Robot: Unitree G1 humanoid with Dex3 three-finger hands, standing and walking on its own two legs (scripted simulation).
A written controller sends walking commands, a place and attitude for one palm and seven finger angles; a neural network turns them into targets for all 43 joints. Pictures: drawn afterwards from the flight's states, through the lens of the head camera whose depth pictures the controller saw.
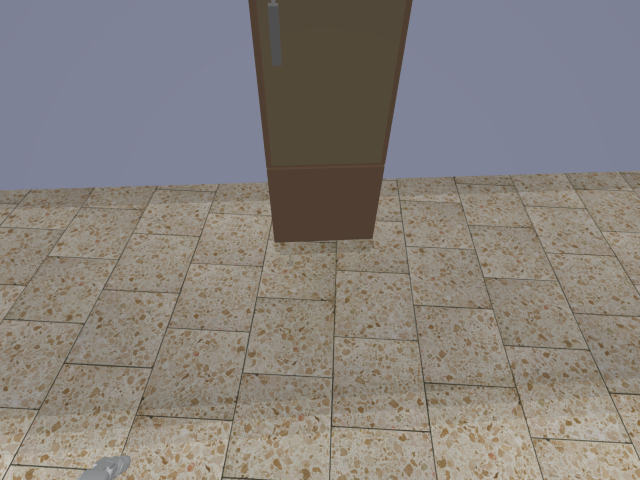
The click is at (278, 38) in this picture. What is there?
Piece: cupboard door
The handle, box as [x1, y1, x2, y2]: [268, 0, 281, 65]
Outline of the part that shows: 271,0 271,2 268,3 268,17 272,65 281,65 277,3 274,0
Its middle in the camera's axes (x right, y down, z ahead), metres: -0.12 -0.54 +1.00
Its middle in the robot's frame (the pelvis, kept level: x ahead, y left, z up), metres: +1.12 +0.18 +0.10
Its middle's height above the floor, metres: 0.87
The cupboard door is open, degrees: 0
